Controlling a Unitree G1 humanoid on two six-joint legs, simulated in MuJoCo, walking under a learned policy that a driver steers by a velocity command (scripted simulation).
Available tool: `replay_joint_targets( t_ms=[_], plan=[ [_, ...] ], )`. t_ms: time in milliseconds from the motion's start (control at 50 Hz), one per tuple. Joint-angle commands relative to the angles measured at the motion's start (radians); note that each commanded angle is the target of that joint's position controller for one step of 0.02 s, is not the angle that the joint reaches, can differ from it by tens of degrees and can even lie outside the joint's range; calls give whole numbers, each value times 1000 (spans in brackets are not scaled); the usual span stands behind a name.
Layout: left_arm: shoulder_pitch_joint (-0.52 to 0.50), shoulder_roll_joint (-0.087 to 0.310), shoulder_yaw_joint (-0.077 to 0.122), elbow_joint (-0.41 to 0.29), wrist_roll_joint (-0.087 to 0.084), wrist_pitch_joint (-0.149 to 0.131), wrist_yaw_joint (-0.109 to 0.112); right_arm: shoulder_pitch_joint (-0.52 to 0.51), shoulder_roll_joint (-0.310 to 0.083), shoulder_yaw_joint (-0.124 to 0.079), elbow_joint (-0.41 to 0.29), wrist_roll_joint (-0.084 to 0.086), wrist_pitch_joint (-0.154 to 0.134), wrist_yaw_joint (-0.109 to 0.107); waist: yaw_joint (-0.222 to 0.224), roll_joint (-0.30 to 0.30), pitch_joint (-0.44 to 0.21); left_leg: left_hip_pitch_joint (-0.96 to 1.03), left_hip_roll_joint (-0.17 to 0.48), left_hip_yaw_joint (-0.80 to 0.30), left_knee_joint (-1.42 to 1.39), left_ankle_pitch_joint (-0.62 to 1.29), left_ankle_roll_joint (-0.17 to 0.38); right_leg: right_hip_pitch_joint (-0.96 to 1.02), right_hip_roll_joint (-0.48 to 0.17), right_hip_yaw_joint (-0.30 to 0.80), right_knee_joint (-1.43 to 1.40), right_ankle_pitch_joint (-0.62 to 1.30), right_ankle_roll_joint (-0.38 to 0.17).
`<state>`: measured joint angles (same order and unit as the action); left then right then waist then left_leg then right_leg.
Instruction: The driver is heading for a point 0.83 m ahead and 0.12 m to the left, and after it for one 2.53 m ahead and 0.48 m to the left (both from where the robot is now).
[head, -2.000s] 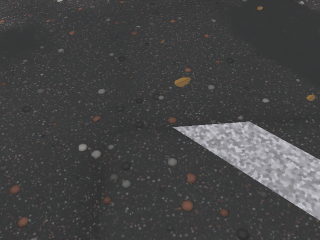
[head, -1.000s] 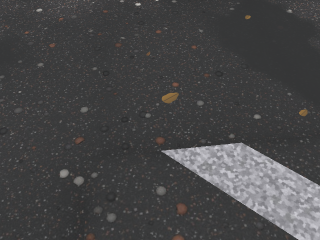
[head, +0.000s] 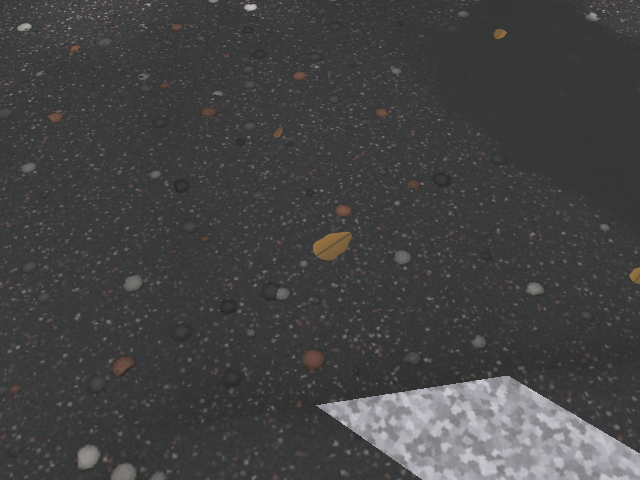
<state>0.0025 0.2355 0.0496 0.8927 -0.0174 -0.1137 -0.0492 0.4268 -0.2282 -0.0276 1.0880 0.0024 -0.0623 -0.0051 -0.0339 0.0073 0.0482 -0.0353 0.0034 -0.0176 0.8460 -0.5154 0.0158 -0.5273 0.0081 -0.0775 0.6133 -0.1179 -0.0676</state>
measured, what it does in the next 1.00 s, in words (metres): walks ahead: left foot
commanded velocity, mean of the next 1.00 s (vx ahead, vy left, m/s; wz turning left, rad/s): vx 0.50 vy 0.00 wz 0.00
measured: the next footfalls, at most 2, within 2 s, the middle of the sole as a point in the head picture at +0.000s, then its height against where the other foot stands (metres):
left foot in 0.52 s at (262, 478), level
right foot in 1.24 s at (394, 322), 0.15 m lower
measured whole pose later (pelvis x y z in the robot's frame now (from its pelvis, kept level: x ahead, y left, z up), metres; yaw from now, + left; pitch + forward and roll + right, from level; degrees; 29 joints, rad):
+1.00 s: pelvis +0.53 +0.04 +0.02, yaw +0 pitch +2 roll +1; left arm 0.09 0.26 0.10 0.90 -0.01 -0.08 -0.05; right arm 0.46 -0.21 -0.05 1.00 0.00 -0.09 -0.03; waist -0.05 -0.05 -0.04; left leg 0.00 -0.04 0.04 0.31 -0.34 0.03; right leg -0.72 -0.14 0.08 0.71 0.25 -0.04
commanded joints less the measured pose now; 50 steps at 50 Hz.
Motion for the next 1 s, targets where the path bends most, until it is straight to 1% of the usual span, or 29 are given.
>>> replay_joint_targets(
  t_ms=[20, 40, 60, 80, 100, 140, 240, 380, 420, 460, 480, 500, 520, 540, 560, 580, 600, 620, 640, 660, 720, 740, 800, 820, 860, 920, 940, 960, 1000],
  plan=[
    [326, 146, 36, 69, -4, 4, 3, -18, -98, -15, -105, 50, -60, 11, 133, -159, -250, -683, 1, -105, 592, 26, 49, 771, -349, 644, -323, -180, -214],
    [230, 113, 22, 46, 2, 0, 1, -77, -117, -20, -124, 48, -65, 1, 96, -40, -173, -639, 60, -82, 546, 131, 56, 597, -321, 519, -350, -73, -189],
    [180, 89, 14, 41, 18, -5, -2, -97, -117, -32, -131, 36, -60, -7, 61, -11, -118, -585, 96, -68, 497, 194, 56, 451, -296, 429, -380, 13, -182],
    [175, 60, 4, 51, 33, -12, -8, -73, -103, -36, -128, 25, -46, -8, 30, -36, -101, -503, 123, -77, 459, 220, 63, 359, -254, 350, -387, 130, -164],
    [179, 61, 4, 59, 32, -10, -8, -26, -64, -35, -121, 29, -32, -7, 3, -71, -103, -484, 131, -72, 422, 228, 60, 337, -242, 318, -417, 81, -177],
    [204, 72, 4, 74, 24, -10, 5, -56, -63, -40, -133, 30, -11, -10, -3, -69, -51, -501, 146, -51, 341, 243, 49, 273, -216, 265, -472, 28, -182],
    [318, 123, 14, 100, 23, 4, 45, -260, -73, -48, -210, 8, -9, -10, 44, -42, 6, -678, 165, -35, 43, 481, 2, 362, -217, 216, -502, 84, -166],
    [428, 134, 18, 134, 8, 26, 55, -480, -44, -35, -292, 17, -20, 23, 115, -53, 38, -618, 82, 33, -257, 597, 9, 464, -196, 121, -452, 172, -124],
    [436, 139, 25, 147, 11, 38, 54, -480, -54, -36, -307, 24, -27, 36, 99, -76, 29, -584, 73, 27, -249, 536, 23, 500, -231, 126, -401, 246, -130],
    [408, 154, 34, 145, 6, 47, 58, -431, -86, -46, -306, 26, -34, 43, 57, -86, 11, -517, 55, 32, -281, 443, 49, 548, -258, 139, -339, 341, -115],
    [382, 165, 37, 140, 3, 51, 60, -351, -110, -58, -288, 24, -39, 44, 9, -91, -26, -416, 26, 53, -302, 417, 65, 557, -253, 134, -261, 468, -104],
    [359, 152, 33, 134, 2, 56, 61, -187, -149, -81, -235, 22, -44, 42, -67, -70, -108, -217, -2, 72, -332, 448, 89, 520, -203, 99, -83, 535, -79],
    [374, 118, 17, 116, 14, 57, 61, -7, -228, -103, -199, 11, -47, 35, -119, 46, -252, 69, 164, -129, -344, 439, 152, 346, -139, 50, 234, 309, -45],
    [530, -29, -20, 120, 22, 32, 46, 44, -299, -112, -185, 8, -45, 39, -33, 301, -377, 405, 376, -597, -432, 298, 337, -50, 59, 69, 606, -369, 21],
    [479, 61, 0, 128, -8, 4, 38, 54, -199, -88, -184, 8, -45, 42, -75, 243, -387, 409, 379, -730, -546, 162, 344, -196, 46, 216, 735, -463, -1],
    [359, 144, 22, 90, -30, -8, 39, -47, -148, -70, -207, 6, -48, 42, -63, 165, -218, 254, 353, -560, -559, 241, 294, -247, -10, 205, 757, -376, -17],
    [306, 148, 25, 75, -24, -4, 48, -146, -122, -60, -233, -2, -48, 43, -29, 73, -150, 94, 324, -429, -575, 377, 269, -195, -63, 177, 734, -283, -14],
    [293, 138, 33, 75, -7, 8, 57, -197, -98, -50, -241, -13, -50, 50, 0, 32, -104, -30, 283, -334, -605, 466, 252, -142, -96, 171, 676, -226, -11],
    [325, 113, 34, 77, -3, 23, 60, -212, -85, -47, -234, -19, -54, 52, 33, 67, -105, -99, 262, -282, -625, 495, 247, -75, -128, 182, 626, -191, -8],
    [345, 94, 34, 82, -4, 36, 62, -208, -70, -42, -229, -18, -57, 56, 48, 49, -97, -129, 245, -249, -643, 517, 245, -42, -138, 184, 584, -181, -3],
    [283, 86, 40, 53, -5, 58, 72, -156, -110, -47, -201, -10, -61, 36, 53, 47, -49, -143, 233, -196, -707, 495, 238, -103, -155, 172, 437, -105, 9],
    [240, 89, 44, 33, 7, 60, 68, -138, -125, -50, -195, -7, -55, 26, 45, 32, -39, -122, 228, -188, -718, 506, 237, -145, -162, 172, 365, -60, 16],
    [184, 71, 43, 12, 12, 63, 51, -89, -139, -55, -174, -3, -35, 13, 33, 37, -46, -97, 209, -126, -719, 571, 225, -162, -155, 151, 251, 99, 40],
    [205, 77, 49, 29, 7, 61, 42, -52, -150, -60, -161, -16, -38, 12, 31, 33, -70, -73, 216, -122, -694, 566, 231, -161, -153, 149, 299, 175, 40],
    [131, 97, 61, -3, -2, 49, 31, 11, -115, -52, -124, -5, -43, 3, 14, 47, -31, 33, 243, -152, -659, 523, 219, -316, -174, 207, 281, 226, 33],
    [2, 105, 65, -57, -8, 23, 20, 91, -113, -52, -98, -2, -48, -12, -24, 68, 18, 166, 252, -173, -645, 445, 200, -472, -168, 200, 173, 246, 24],
    [-28, 100, 62, -68, 4, 11, 9, 77, -112, -50, -99, 5, -43, -28, -13, 58, 35, 146, 237, -139, -618, 454, 181, -446, -172, 205, 95, 327, 26],
    [-51, 80, 54, -71, 14, 6, 2, 73, -127, -53, -109, -3, -38, -40, -32, 58, 40, 87, 212, -104, -608, 423, 174, -392, -148, 157, 60, 390, 32],
    [-75, 60, 46, -81, 21, 4, -16, 92, -113, -49, -111, 0, -29, -44, -47, 50, 58, -6, 217, -115, -547, 356, 180, -312, -142, 153, 41, 465, 28]
  ],
)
